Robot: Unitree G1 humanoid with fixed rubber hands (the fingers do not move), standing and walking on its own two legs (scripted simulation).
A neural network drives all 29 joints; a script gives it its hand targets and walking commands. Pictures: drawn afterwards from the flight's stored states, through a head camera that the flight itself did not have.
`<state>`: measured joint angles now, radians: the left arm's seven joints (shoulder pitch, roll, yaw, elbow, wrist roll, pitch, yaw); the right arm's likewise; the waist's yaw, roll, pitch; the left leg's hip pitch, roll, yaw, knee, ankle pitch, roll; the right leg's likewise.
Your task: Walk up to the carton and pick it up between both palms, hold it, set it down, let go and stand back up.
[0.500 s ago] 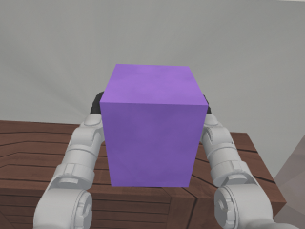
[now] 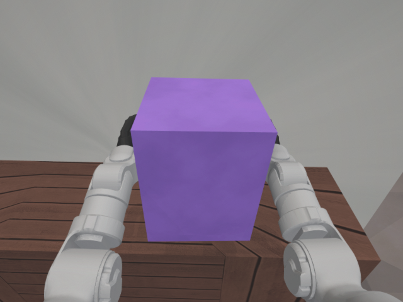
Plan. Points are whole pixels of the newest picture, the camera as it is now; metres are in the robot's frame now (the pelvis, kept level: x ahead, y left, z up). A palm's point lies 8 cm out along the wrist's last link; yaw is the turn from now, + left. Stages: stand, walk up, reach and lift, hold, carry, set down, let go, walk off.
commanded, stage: reach and lift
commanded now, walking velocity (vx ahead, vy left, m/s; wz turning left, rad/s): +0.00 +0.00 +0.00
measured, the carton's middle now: (199, 157) +0.37 -0.01 +0.17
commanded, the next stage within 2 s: hold in 0.02 s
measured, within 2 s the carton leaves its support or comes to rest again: neither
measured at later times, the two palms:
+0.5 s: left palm (118, 150) +0.36 +0.14 +0.20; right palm (271, 142) +0.36 -0.15 +0.21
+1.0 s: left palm (119, 151) +0.36 +0.15 +0.20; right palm (269, 142) +0.37 -0.14 +0.20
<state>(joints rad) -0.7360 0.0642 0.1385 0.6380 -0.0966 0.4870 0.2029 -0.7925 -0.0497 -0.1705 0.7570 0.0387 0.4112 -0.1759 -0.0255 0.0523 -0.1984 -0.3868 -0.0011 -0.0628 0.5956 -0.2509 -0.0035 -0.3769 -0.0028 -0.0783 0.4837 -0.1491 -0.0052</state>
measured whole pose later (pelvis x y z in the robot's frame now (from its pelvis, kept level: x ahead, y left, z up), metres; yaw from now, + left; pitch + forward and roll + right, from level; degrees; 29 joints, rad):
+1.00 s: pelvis -0.01 +0.00 +0.00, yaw +0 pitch +1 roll -2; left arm -0.73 0.05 0.20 0.54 -0.06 0.62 0.19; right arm -0.84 -0.05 -0.16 0.74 0.08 0.51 -0.20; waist -0.03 0.03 -0.20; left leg -0.36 0.00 -0.07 0.57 -0.23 0.00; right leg -0.35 0.00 -0.08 0.46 -0.13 -0.01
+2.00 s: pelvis -0.01 +0.00 +0.00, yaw +0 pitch +1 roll -2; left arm -0.73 0.05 0.20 0.50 -0.06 0.65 0.19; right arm -0.85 -0.05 -0.16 0.70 0.09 0.55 -0.20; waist -0.03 0.03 -0.20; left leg -0.36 0.00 -0.07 0.57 -0.23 -0.01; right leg -0.35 0.00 -0.08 0.46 -0.13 -0.01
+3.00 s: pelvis -0.01 +0.00 +0.00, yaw +0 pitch +1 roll -2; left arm -0.73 0.05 0.20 0.50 -0.06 0.66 0.19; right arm -0.85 -0.05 -0.16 0.69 0.09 0.56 -0.20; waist -0.03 0.03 -0.20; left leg -0.36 0.00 -0.07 0.57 -0.23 -0.01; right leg -0.35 0.00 -0.08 0.46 -0.13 -0.01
